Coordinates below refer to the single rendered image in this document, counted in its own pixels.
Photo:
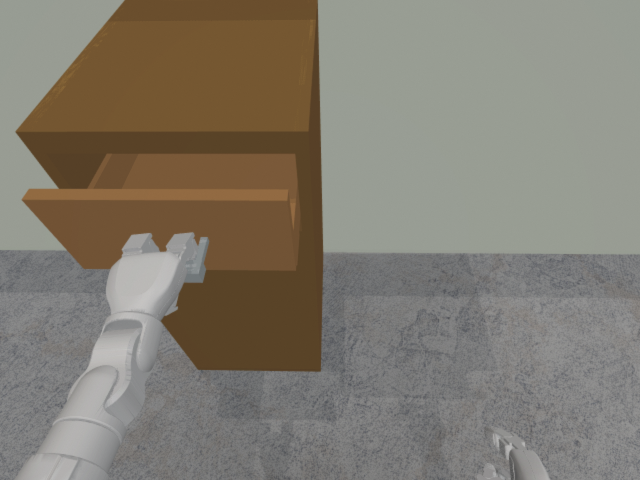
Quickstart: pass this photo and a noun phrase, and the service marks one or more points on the robot left hand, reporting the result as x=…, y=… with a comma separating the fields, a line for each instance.
x=147, y=280

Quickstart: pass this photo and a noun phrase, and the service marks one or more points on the robot right hand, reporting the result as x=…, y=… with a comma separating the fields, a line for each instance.
x=524, y=464

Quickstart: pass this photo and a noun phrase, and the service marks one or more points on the cabinet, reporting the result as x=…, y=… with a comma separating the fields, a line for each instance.
x=206, y=77

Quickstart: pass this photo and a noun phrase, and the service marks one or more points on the handle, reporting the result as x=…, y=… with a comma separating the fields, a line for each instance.
x=196, y=268

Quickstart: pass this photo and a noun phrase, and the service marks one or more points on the drawer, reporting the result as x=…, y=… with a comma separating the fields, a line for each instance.
x=246, y=204

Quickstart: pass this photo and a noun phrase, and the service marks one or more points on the left robot forearm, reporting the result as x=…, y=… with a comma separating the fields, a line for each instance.
x=88, y=431

